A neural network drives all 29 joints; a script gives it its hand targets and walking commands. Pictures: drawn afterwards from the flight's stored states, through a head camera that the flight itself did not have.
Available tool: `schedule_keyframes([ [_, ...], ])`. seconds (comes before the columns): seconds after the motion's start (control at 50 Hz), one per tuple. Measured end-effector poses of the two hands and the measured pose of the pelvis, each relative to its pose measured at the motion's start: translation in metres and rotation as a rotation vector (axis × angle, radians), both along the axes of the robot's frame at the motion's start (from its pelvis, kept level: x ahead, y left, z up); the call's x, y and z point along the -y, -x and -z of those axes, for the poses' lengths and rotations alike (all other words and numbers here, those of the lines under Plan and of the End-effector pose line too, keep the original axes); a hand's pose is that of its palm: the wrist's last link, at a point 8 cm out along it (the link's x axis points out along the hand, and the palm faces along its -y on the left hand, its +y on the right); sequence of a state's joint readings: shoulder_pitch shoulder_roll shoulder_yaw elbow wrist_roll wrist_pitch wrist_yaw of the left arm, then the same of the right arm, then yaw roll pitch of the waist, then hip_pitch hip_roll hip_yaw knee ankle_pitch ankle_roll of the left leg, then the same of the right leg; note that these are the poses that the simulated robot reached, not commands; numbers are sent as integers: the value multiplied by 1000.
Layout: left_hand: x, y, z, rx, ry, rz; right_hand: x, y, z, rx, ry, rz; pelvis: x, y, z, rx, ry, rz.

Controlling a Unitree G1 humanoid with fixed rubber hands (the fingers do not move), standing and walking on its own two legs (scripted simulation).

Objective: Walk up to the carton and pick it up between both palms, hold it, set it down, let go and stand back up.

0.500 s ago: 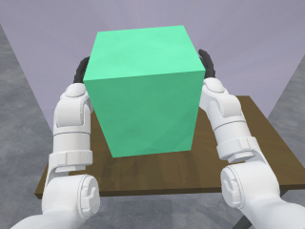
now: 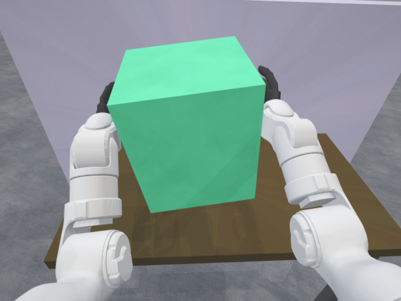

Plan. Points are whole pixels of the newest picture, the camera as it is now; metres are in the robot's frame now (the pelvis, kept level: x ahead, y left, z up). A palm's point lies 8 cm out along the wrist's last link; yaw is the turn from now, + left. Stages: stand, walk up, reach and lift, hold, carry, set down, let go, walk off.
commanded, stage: hold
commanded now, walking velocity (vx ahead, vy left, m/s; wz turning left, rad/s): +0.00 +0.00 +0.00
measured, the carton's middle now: (192, 126) +0.37 +0.00 +0.21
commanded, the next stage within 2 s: none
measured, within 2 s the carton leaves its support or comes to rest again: neither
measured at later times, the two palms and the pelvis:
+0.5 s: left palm (105, 122) +0.36 +0.16 +0.23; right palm (267, 107) +0.37 -0.14 +0.25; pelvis +0.00 +0.00 +0.00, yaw -1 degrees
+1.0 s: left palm (107, 122) +0.37 +0.16 +0.23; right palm (266, 111) +0.37 -0.15 +0.24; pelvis +0.01 +0.01 +0.00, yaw +0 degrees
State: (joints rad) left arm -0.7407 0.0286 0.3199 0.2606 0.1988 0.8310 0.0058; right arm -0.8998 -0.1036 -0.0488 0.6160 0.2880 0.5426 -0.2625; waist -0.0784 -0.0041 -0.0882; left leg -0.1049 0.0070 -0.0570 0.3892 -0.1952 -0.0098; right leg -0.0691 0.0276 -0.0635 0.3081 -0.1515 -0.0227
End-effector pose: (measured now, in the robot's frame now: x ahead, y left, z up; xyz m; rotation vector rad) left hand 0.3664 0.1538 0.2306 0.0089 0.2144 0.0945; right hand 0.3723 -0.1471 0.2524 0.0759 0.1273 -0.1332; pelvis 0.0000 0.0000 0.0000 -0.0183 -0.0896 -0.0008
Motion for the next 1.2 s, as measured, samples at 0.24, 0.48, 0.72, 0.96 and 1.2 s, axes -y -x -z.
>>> schedule_keyframes([
  [0.24,1,3,4,7,5,-2,1,5,11,5,-2,3,-4,-3,0,2,1,13],
  [0.48,-4,8,-3,19,17,-8,-4,8,-2,15,2,-1,-3,0,0,15,1,8],
  [0.72,-4,-1,-1,11,-13,1,-3,1,5,5,-12,2,-5,2,0,-12,2,7],
  [0.96,-2,-4,4,-2,-18,-1,-2,-2,12,-11,15,-4,-6,-6,0,-5,4,4],
  [1.2,-5,4,5,-1,24,-13,-5,3,5,-12,8,-4,-4,-7,0,24,2,9],
])
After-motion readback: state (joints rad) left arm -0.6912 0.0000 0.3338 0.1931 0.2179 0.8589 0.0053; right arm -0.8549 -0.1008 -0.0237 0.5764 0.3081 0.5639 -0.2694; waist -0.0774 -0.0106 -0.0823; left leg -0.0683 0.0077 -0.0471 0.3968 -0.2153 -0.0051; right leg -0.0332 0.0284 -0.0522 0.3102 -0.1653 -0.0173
